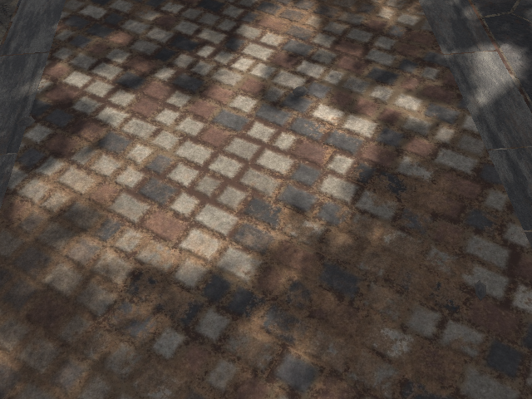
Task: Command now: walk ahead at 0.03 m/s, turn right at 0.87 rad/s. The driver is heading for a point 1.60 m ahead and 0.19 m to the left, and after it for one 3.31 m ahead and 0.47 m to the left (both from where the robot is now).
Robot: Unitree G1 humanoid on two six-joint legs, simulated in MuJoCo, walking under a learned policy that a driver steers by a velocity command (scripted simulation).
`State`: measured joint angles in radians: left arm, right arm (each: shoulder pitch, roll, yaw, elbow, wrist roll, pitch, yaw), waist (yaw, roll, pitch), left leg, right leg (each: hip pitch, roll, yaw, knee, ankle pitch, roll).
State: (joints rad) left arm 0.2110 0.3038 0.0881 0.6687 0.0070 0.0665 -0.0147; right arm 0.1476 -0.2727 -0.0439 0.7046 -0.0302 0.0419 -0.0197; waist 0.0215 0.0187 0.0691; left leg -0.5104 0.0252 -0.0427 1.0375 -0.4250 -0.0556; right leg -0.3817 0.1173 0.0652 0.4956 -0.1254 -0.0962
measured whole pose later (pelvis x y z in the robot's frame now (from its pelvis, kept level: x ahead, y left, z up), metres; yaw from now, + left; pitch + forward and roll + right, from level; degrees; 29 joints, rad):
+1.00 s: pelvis +0.01 +0.09 -0.01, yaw +5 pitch +0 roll -1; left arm 0.15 0.30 0.05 0.77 0.04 0.02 0.00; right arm 0.35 -0.30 -0.08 0.78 -0.01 0.03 0.05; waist -0.03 -0.06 0.03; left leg -0.27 -0.08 0.01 0.66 -0.40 0.13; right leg -0.34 -0.03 0.00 1.00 -0.51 -0.01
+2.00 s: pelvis +0.79 +0.27 +0.00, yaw -7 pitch +2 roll +1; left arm 0.32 0.36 0.09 0.81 0.01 -0.04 -0.03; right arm 0.17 -0.27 -0.02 0.74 -0.06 -0.09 -0.01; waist 0.03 -0.05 0.01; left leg -0.30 0.06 0.08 0.54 -0.27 -0.04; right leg -0.43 0.02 0.02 1.30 -0.31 -0.11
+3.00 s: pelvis +1.63 +0.10 +0.00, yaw +10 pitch +1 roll +0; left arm 0.02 0.25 -0.03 0.60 0.04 -0.01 0.03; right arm 0.34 -0.32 -0.07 0.80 0.00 0.00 0.00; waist -0.07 -0.01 0.11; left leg -0.27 -0.24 -0.14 0.44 -0.15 0.16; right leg -0.72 -0.09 0.13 1.01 -0.23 0.07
